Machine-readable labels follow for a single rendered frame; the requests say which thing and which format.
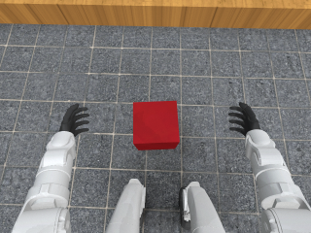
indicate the robot left forearm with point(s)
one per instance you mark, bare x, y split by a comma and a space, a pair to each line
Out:
50, 189

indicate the robot right shin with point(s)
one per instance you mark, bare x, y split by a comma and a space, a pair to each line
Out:
185, 214

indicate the robot right forearm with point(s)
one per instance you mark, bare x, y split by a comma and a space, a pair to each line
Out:
276, 186

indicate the right robot thigh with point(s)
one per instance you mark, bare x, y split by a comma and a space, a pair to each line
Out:
203, 215

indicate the left robot upper arm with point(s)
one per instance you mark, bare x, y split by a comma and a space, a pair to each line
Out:
48, 220

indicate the right robot hand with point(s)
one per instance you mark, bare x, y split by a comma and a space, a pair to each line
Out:
249, 122

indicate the right robot upper arm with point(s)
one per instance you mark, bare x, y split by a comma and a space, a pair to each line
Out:
285, 220

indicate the carton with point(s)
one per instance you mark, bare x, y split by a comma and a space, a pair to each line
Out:
155, 125

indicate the left robot hand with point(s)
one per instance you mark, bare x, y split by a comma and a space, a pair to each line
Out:
69, 123

